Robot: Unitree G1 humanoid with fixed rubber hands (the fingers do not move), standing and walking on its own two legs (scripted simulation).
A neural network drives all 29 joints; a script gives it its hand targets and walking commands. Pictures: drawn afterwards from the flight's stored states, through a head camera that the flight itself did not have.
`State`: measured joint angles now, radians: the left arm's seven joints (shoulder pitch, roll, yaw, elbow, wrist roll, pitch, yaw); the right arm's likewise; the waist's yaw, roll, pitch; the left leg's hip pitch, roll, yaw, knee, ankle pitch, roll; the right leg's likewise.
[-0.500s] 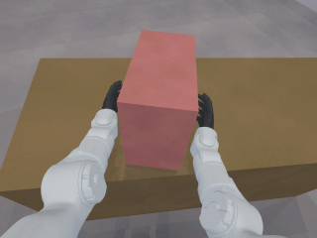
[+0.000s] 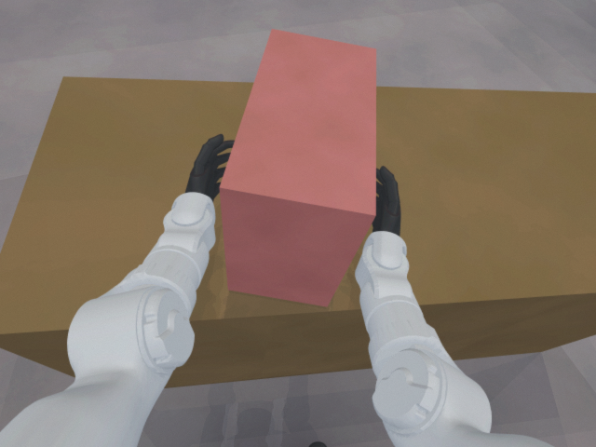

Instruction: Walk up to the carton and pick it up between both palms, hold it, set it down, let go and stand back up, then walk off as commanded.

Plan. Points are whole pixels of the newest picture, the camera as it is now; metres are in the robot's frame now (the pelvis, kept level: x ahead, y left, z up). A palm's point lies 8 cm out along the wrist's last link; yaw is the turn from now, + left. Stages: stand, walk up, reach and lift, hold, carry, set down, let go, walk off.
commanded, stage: set down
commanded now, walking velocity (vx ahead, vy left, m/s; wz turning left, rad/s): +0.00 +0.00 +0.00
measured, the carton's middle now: (300, 172) +0.51 -0.04 +0.02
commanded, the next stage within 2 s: none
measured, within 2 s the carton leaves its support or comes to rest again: rests again in 0.02 s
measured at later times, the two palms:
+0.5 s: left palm (201, 192) +0.47 +0.10 +0.03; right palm (381, 229) +0.40 -0.14 +0.03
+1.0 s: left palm (201, 185) +0.48 +0.11 +0.03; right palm (378, 225) +0.41 -0.14 +0.02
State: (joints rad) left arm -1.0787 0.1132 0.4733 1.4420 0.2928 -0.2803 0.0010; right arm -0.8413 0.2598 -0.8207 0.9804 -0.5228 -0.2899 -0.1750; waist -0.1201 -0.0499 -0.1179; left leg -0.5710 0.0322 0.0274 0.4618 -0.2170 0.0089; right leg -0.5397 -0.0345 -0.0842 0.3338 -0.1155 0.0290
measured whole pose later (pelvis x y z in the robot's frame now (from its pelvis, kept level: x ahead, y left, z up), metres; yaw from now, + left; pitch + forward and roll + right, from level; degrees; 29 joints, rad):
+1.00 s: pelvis -0.01 +0.01 -0.01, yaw -2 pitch +24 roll -3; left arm -1.17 0.18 0.32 1.55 0.20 -0.27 0.05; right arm -0.95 0.15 -0.71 1.18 -0.40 -0.28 -0.18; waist -0.14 -0.02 -0.18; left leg -0.73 0.04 0.06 0.55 -0.24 0.03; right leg -0.69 -0.03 -0.06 0.38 -0.10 0.04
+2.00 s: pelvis -0.05 +0.02 -0.03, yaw -1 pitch +18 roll -3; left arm -0.92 0.32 -0.13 1.40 -0.29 -0.22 -0.04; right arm -0.74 0.01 -0.15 1.07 0.13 -0.16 -0.26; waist -0.12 0.01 -0.18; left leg -0.77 0.03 0.02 0.76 -0.30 0.03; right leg -0.74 -0.04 -0.06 0.62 -0.18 0.04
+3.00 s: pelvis -0.04 +0.02 -0.01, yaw -2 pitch +2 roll -3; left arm -0.24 0.38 -0.06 0.58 -0.29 -0.03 -0.12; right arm -0.08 0.06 -0.02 0.44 0.10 -0.12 -0.34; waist 0.00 -0.01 0.04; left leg -0.37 0.03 0.04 0.62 -0.28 0.03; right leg -0.34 -0.02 -0.03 0.45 -0.15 0.05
